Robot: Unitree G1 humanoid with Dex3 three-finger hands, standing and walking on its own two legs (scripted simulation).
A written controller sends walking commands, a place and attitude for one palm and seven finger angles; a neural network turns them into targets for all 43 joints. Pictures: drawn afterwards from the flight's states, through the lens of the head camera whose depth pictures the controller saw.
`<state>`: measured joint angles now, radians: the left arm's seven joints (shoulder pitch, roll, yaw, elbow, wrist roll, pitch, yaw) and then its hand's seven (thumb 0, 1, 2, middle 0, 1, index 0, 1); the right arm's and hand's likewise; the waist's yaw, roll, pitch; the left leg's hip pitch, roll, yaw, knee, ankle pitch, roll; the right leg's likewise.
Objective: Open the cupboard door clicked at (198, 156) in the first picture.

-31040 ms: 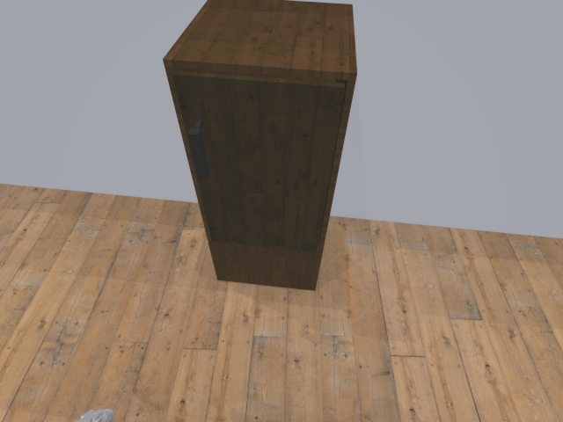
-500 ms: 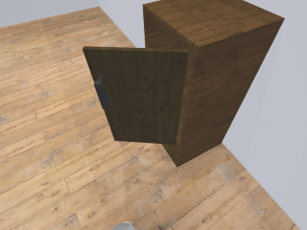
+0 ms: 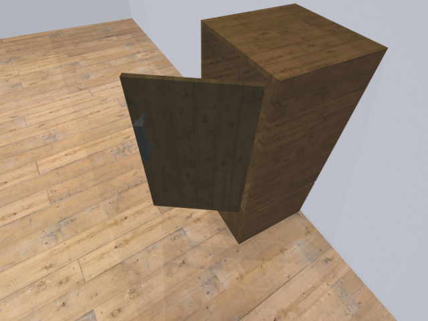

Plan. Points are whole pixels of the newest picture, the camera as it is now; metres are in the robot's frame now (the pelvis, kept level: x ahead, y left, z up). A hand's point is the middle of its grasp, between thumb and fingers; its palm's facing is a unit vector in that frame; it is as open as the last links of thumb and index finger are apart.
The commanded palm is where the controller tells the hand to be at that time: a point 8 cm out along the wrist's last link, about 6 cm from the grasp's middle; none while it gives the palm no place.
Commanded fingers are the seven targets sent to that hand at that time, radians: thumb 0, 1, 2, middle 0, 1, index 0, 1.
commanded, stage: come to a stop and stand still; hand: left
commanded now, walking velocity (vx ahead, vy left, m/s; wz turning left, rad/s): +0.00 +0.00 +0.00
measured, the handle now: (145, 136) +0.59 +0.23 -0.04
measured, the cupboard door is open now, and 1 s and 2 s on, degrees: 57 57 57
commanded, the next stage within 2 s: look again from close up in 1.08 s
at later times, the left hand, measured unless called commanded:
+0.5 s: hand out of the picture -0.04 +0.19 -0.17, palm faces +0.01 -0.98 -0.21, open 7.4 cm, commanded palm none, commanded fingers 0.00 0.90 0.90 -0.20 -0.30 -0.20 -0.30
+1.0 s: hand out of the picture -0.09 +0.15 -0.17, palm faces +0.05 -0.99 -0.16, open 7.4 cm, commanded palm none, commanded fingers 0.00 0.90 0.90 -0.20 -0.30 -0.20 -0.30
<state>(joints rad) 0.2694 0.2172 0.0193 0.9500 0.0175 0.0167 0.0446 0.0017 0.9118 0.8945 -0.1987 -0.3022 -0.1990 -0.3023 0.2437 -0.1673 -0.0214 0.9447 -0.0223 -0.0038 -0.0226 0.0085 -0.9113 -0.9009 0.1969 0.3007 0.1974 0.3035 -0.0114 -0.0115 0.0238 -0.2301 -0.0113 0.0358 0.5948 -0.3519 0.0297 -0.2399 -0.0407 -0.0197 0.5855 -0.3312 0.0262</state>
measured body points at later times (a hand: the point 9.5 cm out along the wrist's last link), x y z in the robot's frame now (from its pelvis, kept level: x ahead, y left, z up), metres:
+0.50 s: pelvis -0.04 +0.01 +0.01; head -0.06 +0.02 +0.46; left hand -0.04 +0.24 -0.15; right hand -0.03 -0.23 -0.14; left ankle -0.02 +0.10 -0.73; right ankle -0.01 -0.14 -0.73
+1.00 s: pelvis -0.06 +0.00 +0.01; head -0.07 +0.00 +0.46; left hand -0.09 +0.20 -0.15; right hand -0.08 -0.21 -0.15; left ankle -0.02 +0.10 -0.73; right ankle -0.01 -0.14 -0.73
